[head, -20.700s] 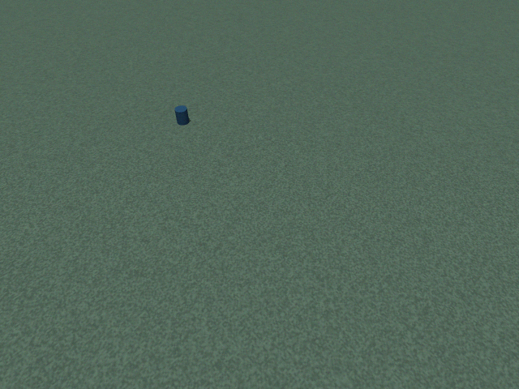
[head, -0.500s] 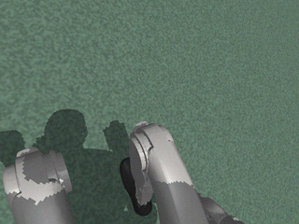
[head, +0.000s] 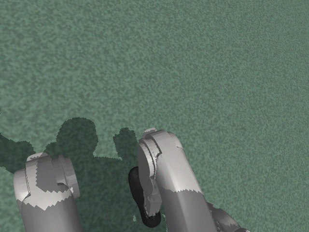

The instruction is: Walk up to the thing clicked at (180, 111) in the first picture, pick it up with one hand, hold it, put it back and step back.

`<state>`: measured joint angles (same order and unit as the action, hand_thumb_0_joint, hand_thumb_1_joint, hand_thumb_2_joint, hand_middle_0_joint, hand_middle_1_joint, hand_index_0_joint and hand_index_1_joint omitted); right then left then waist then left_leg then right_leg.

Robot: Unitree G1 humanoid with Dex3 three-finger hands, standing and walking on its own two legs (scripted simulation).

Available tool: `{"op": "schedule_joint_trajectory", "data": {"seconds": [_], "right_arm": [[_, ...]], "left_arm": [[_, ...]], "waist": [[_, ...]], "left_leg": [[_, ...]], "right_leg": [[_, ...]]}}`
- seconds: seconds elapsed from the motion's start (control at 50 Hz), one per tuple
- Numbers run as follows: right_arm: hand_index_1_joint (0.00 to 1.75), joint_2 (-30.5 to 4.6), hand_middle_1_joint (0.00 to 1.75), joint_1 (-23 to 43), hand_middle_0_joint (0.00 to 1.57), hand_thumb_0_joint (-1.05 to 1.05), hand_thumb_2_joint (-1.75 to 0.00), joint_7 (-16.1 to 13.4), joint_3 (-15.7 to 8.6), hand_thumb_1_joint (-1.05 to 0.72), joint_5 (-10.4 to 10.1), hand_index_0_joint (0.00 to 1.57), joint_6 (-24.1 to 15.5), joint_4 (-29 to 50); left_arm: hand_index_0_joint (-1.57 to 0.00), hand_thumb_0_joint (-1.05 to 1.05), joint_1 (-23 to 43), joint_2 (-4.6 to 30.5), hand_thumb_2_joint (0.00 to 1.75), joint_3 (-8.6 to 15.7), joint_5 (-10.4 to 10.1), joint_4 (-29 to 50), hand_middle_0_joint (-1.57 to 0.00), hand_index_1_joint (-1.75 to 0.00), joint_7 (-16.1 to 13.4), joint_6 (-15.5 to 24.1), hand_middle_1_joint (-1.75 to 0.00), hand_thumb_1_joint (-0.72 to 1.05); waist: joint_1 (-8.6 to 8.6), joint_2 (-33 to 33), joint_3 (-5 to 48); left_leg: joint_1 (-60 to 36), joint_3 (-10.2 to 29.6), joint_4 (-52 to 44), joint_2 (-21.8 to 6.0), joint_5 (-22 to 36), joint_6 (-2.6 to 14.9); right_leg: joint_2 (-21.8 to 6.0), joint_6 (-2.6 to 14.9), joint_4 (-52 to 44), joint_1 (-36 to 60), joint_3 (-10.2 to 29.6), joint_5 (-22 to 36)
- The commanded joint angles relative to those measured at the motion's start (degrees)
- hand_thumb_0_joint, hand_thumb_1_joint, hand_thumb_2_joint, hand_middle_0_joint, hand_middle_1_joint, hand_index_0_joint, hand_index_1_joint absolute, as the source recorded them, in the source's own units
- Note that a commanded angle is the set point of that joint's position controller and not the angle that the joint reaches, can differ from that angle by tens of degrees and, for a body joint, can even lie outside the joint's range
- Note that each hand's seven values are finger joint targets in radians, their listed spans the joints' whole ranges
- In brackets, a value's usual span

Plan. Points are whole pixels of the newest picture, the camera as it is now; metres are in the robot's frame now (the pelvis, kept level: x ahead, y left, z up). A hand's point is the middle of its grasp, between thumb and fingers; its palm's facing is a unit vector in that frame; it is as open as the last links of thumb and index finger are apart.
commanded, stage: settle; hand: left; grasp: from above
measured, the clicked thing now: out of the picture +0.45 +0.33 -0.25
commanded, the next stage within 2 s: lift in 0.58 s
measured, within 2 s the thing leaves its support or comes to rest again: leaves its support in 0.04 s
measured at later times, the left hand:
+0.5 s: hand out of the picture +0.41 +0.35 -0.12, palm faces -0.46 -0.11 -0.88, open 10.4 cm
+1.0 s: hand out of the picture +0.39 +0.35 -0.05, palm faces -0.46 -0.12 -0.88, open 10.4 cm
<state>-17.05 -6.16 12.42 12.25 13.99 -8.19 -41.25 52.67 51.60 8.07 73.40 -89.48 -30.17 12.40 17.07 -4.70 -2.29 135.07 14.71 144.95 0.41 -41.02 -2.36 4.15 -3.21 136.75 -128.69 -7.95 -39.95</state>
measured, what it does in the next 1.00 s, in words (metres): rises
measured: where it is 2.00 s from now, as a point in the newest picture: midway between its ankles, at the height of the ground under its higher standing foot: (110, 223)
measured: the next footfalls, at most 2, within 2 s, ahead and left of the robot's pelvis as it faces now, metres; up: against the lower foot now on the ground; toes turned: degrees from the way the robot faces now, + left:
none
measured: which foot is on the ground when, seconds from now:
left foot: down 0.00-1.00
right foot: down 0.00-1.00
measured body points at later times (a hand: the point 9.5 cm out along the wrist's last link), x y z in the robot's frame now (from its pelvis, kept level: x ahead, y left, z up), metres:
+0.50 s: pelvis +0.00 +0.00 +0.04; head +0.22 +0.08 +0.42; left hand +0.44 +0.35 -0.07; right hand +0.10 -0.27 -0.07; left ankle +0.06 +0.13 -0.27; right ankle +0.10 -0.12 -0.27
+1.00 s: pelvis -0.01 +0.00 +0.08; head +0.19 +0.08 +0.48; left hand +0.41 +0.36 +0.00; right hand +0.09 -0.26 -0.03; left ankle +0.06 +0.13 -0.27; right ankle +0.10 -0.12 -0.27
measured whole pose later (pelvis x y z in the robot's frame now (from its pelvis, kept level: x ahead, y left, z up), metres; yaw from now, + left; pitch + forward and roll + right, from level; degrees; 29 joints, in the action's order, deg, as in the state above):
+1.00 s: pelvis -0.01 +0.00 +0.08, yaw +6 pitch +35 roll -8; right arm -15.1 -11.2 6.5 1.5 3.4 0.6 -39.8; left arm 44.9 39.1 2.0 65.4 -65.3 -9.9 6.5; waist 10.4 1.8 8.3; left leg 125.1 7.4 127.3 0.3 -37.5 -0.4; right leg 1.5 -3.1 123.1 -119.8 -2.8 -38.7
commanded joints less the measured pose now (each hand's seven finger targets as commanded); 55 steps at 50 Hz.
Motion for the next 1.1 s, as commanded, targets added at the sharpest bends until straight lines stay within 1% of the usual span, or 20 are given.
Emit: {"op": "schedule_joint_trajectory", "data": {"seconds": [0.0,0.02,0.06,0.12,0.14,0.16,0.3,0.32,0.42,0.44,0.58,0.68,0.72,0.74,0.8,0.86,0.92,0.96,1.0,1.08], "right_arm": [[0.3,-17.4,0.3,-10.3,0.2,0.0,-0.9,-0.5,-8.2,-0.91,-1.5,0.2,0.2,1.0],[0.3,-17.2,0.3,-9.5,0.2,0.0,-0.9,-0.5,-8.7,-0.91,-2.3,0.2,0.3,1.5],[0.3,-17.1,0.3,-9.8,0.2,0.0,-0.9,-0.6,-9.9,-0.91,-3.4,0.2,0.7,1.3],[0.3,-16.0,0.3,-10.5,0.2,0.0,-0.9,-0.7,-11.2,-0.91,-4.6,0.2,1.2,1.0],[0.3,-15.8,0.3,-10.9,0.2,0.0,-0.9,-0.8,-11.3,-0.91,-5.0,0.2,1.4,0.7],[0.3,-15.4,0.3,-11.1,0.2,0.0,-0.9,-1.0,-11.4,-0.91,-5.3,0.2,1.7,0.7],[0.3,-14.0,0.3,-12.5,0.2,0.0,-0.9,-2.1,-12.3,-0.91,-6.3,0.2,3.1,0.1],[0.3,-14.4,0.3,-12.5,0.2,0.0,-0.9,-2.3,-12.4,-0.91,-6.5,0.2,3.4,0.5],[0.3,-14.0,0.3,-13.4,0.2,0.0,-0.9,-3.2,-12.6,-0.91,-7.3,0.2,4.5,1.4],[0.3,-13.9,0.3,-13.0,0.2,0.0,-0.9,-3.5,-12.7,-0.91,-7.5,0.2,4.8,1.9],[0.3,-13.8,0.3,-13.8,0.2,0.0,-0.9,-5.0,-13.3,-0.91,-8.1,0.2,6.5,2.7],[0.3,-13.0,0.3,-14.3,0.2,0.0,-0.91,-5.5,-14.0,-0.92,-8.6,0.2,6.9,2.3],[0.3,-12.8,0.3,-14.6,0.2,0.0,-0.91,-5.6,-14.2,-0.91,-8.7,0.2,6.9,2.2],[0.3,-12.9,0.3,-14.9,0.2,0.0,-0.91,-5.7,-14.5,-0.91,-8.9,0.2,6.8,2.1],[0.3,-12.6,0.3,-15.1,0.2,0.0,-0.91,-5.9,-15.2,-0.91,-9.5,0.2,7.1,2.6],[0.3,-12.3,0.3,-15.6,0.2,0.0,-0.91,-6.1,-15.4,-0.91,-10.2,0.2,7.5,2.7],[0.3,-12.0,0.3,-15.2,0.2,0.0,-0.91,-6.6,-15.8,-0.91,-10.9,0.2,8.1,3.7],[0.3,-11.7,0.3,-15.2,0.2,0.0,-0.91,-6.7,-15.8,-0.91,-11.2,0.2,8.3,4.1],[0.3,-11.8,0.3,-14.7,0.2,0.0,-0.91,-7.1,-16.1,-0.91,-11.8,0.2,8.2,4.5],[0.3,-11.1,0.3,-13.8,0.2,0.0,-0.91,-7.9,-16.5,-0.91,-12.6,0.2,8.4,6.2]], "left_arm": [[-0.85,0.0,15.7,13.8,0.97,2.2,-2.0,18.8,-0.82,-0.96,-1.9,0.1,-0.98,0.44],[-0.86,0.0,15.3,11.6,0.98,0.9,-2.9,20.1,-0.84,-0.96,-1.3,-0.1,-0.97,0.46],[-0.88,0.0,13.6,13.7,0.94,3.4,-3.7,23.8,-0.85,-0.94,-1.1,-0.8,-0.97,0.49],[-0.9,0.0,15.5,11.5,0.94,2.0,-4.2,26.3,-0.87,-0.91,0.2,-2.0,-0.94,0.52],[-0.91,0.0,15.9,10.7,0.91,1.3,-4.0,24.7,-0.88,-0.9,0.8,-2.6,-0.93,0.53],[-0.92,0.0,17.6,11.2,0.92,1.4,-4.3,26.2,-0.9,-0.88,1.3,-2.9,-0.91,0.53],[-0.99,0.0,16.8,6.0,0.97,-2.0,-6.0,21.0,-0.98,-0.89,6.9,-5.0,-0.9,0.6],[-0.99,0.0,17.9,7.5,0.98,-1.5,-5.9,21.7,-0.99,-0.89,7.8,-4.8,-0.89,0.6],[-1.04,0.0,17.7,5.4,0.96,-3.2,-6.8,23.1,-1.03,-0.88,12.1,-3.6,-0.89,0.65],[-1.04,0.0,17.2,6.8,0.96,-2.6,-6.6,24.1,-1.02,-0.88,12.5,-3.2,-0.9,0.65],[-1.08,0.0,18.7,9.4,1.01,-0.3,-5.5,30.3,-1.07,-0.89,12.8,-1.3,-0.89,0.7],[-1.1,0.0,19.4,8.1,1.05,-0.7,-5.2,32.1,-1.1,-0.92,11.7,-1.7,-0.91,0.69],[-1.04,0.0,19.0,8.1,1.04,-0.8,-5.3,31.3,-1.04,-0.92,11.5,-2.3,-0.92,0.67],[-1.03,0.0,18.3,8.2,1.02,0.0,-5.7,30.8,-1.03,-0.9,11.6,-2.7,-0.91,0.65],[-1.02,0.0,17.8,7.1,1.04,-0.9,-7.3,33.6,-1.02,-0.91,13.1,-4.3,-0.91,0.64],[-1.04,0.0,15.1,5.1,1.04,-2.5,-8.2,33.1,-1.04,-0.92,15.6,-5.5,-0.92,0.65],[-1.05,0.0,14.4,6.0,1.07,-2.0,-8.9,37.5,-1.04,-0.93,17.7,-5.6,-0.94,0.67],[-1.07,0.0,9.7,2.4,1.08,-3.4,-10.4,36.4,-1.05,-0.95,19.0,-5.8,-0.96,0.69],[-1.06,0.0,10.2,2.5,1.06,-3.3,-11.3,40.2,-1.05,-0.93,19.8,-5.3,-0.94,0.68],[-1.05,0.0,8.0,2.7,1.07,-3.3,-12.4,46.4,-1.03,-0.95,20.5,-5.0,-0.97,0.67]], "waist": [[-1.97,33.2,44.2],[-1.9,31.9,43.2],[-3.86,33.0,45.3],[-3.68,29.9,46.7],[-3.23,29.0,45.0],[-3.7,28.9,46.1],[-3.67,22.6,43.8],[-3.76,22.6,44.2],[-3.67,19.5,44.0],[-4.4,19.9,45.1],[-5.73,22.9,48.2],[-5.8,25.5,49.3],[-5.84,25.7,49.1],[-6.22,25.5,49.1],[-7.47,27.4,53.8],[-6.88,25.3,50.8],[-8.03,23.9,52.3],[-7.76,20.7,48.4],[-8.08,21.9,47.9],[-9.06,20.7,50.7]], "left_leg": [[-34.0,-8.9,-16.7,-1.3,15.9,1.96],[-33.5,-9.0,-16.9,-1.2,15.4,2.0],[-34.9,-9.5,-18.2,-1.2,15.3,2.02],[-33.9,-10.2,-18.3,-1.1,14.8,2.7],[-33.2,-10.4,-18.5,-1.0,14.5,2.8],[-33.1,-10.4,-19.1,-1.0,13.7,3.05],[-31.3,-11.2,-21.2,-0.4,12.1,3.85],[-31.2,-11.0,-21.8,-0.2,11.4,3.82],[-31.7,-11.6,-22.4,0.0,13.1,3.95],[-31.9,-11.5,-22.6,0.0,12.8,3.89],[-36.1,-12.1,-24.4,0.3,14.4,3.42],[-40.3,-11.8,-27.1,0.0,14.5,3.17],[-40.6,-11.9,-28.1,0.0,13.5,3.2],[-40.9,-11.6,-29.1,0.1,12.7,3.13],[-45.2,-11.5,-31.5,0.0,13.3,3.13],[-44.1,-11.6,-32.8,0.1,12.6,3.5],[-44.4,-11.9,-34.0,0.3,11.8,3.87],[-42.7,-11.6,-35.7,0.3,9.3,4.09],[-44.4,-10.3,-38.5,0.1,7.4,3.81],[-48.5,-10.3,-40.8,0.0,8.3,3.83]], "right_leg": [[1.1,5.4,-12.0,19.2,-4.7,17.8],[0.9,5.71,-12.3,17.9,-4.8,17.2],[0.7,5.74,-12.7,18.2,-4.1,16.9],[0.6,5.64,-14.1,18.3,-2.9,16.8],[0.4,5.63,-14.4,17.4,-2.8,16.4],[0.4,5.55,-14.9,17.7,-2.4,15.7],[0.1,5.16,-18.4,20.9,-1.1,13.8],[0.0,5.39,-18.4,20.4,-1.3,12.8],[-0.4,5.13,-20.2,23.6,-0.7,14.6],[-0.4,5.33,-20.2,23.6,-0.4,13.8],[-0.8,5.64,-21.2,23.9,-0.2,14.7],[-1.1,5.6,-21.1,22.4,-0.4,15.0],[-1.2,5.68,-21.9,22.5,-0.2,14.2],[-1.4,5.77,-22.0,22.1,-0.3,13.4],[-1.4,5.9,-23.0,23.5,0.1,13.7],[-1.5,5.68,-24.9,24.3,0.4,13.2],[-1.5,5.56,-27.0,26.6,1.1,12.4],[-1.6,5.23,-28.9,27.1,1.2,10.5],[-1.7,5.27,-29.2,26.9,1.1,9.5],[-1.7,5.14,-32.2,30.3,1.7,10.2]]}}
